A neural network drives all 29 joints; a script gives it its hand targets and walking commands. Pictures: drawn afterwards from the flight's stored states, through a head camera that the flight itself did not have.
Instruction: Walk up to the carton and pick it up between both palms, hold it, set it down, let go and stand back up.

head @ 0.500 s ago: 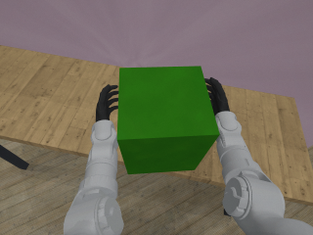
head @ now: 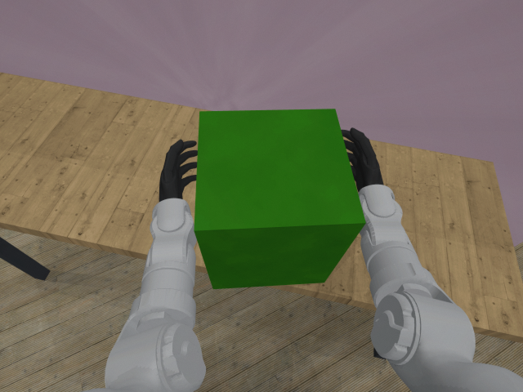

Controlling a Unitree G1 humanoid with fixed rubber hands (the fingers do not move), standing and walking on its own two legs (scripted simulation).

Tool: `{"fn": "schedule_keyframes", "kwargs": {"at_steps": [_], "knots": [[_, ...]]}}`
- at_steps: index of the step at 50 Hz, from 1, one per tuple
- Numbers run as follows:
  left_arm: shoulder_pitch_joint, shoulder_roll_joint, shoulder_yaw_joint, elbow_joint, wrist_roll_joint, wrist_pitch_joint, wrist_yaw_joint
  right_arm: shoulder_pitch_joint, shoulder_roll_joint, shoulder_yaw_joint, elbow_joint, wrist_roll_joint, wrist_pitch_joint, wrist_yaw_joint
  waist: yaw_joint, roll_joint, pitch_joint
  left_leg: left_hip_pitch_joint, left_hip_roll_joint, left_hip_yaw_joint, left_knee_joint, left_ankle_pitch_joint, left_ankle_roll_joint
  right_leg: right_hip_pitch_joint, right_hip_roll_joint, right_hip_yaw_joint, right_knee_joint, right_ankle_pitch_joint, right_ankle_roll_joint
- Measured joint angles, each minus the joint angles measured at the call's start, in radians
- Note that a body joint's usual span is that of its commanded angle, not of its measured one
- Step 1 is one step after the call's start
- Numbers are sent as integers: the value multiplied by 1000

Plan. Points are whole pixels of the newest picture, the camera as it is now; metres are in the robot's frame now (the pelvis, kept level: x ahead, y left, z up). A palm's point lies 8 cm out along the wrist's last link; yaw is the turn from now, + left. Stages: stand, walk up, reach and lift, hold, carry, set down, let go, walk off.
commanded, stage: reach and lift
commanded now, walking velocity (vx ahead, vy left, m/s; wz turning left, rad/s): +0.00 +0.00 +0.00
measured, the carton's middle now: (269, 206) +0.40 +0.03 +0.00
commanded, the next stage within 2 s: none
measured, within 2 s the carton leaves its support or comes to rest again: leaves its support in 0.86 s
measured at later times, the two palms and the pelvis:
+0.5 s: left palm (173, 194) +0.38 +0.18 +0.05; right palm (367, 183) +0.42 -0.12 +0.06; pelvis +0.00 +0.00 +0.00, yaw +1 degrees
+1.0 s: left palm (157, 198) +0.35 +0.19 +0.07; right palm (363, 190) +0.39 -0.11 +0.08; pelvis -0.02 +0.01 +0.00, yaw +2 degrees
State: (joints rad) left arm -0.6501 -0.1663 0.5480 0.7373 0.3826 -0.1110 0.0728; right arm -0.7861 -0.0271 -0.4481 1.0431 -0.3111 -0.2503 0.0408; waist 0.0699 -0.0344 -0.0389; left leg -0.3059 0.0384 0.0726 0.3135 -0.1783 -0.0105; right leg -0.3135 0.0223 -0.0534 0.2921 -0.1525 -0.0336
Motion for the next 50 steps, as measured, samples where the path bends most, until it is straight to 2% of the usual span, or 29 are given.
{"fn": "schedule_keyframes", "kwargs": {"at_steps": [13, 23, 31, 42, 50], "knots": [[9, 14, -27, 14, -23, -12, 13, 5, -5, 31, 18, 27, -24, -21, -9, 6, -7, -7, 2, -4, 8, -1, 1, 4, 1, -7, -10, 5, 0], [8, 42, -55, 51, -56, -34, 20, 12, -5, 75, 24, 56, -38, -57, -19, 15, -9, -9, 2, -8, 8, 3, 1, 8, 1, -12, -17, 12, 0], [23, 64, -99, 67, -95, -31, 32, 28, -10, 141, 35, 112, -41, -91, -27, 23, -12, -2, 3, -9, 11, 3, 2, 22, 2, -14, -28, 18, 1], [72, 101, -188, 55, -179, 11, 58, 63, -12, 255, 19, 213, 1, -135, -39, 33, -26, 4, 3, -26, 28, 0, 3, 47, 3, -28, -37, 23, 2], [69, 128, -234, 30, -220, 73, 59, 78, -4, 282, -38, 262, 71, -154, -52, 37, -37, 31, -5, -41, 32, 5, 6, 82, -3, -40, -39, 26, 7]]}}
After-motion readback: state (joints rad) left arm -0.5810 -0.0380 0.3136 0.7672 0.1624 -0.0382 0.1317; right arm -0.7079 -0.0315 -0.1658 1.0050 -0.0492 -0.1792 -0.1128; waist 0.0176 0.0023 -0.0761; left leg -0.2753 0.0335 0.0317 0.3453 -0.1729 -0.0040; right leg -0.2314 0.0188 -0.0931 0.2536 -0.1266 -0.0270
